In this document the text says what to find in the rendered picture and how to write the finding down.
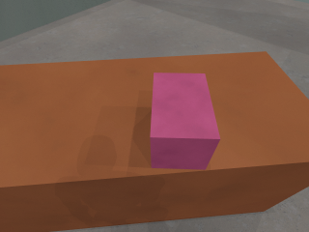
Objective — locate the carton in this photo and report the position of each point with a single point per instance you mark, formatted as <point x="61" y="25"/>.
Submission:
<point x="184" y="133"/>

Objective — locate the pedestal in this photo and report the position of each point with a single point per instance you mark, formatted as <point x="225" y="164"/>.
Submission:
<point x="75" y="142"/>

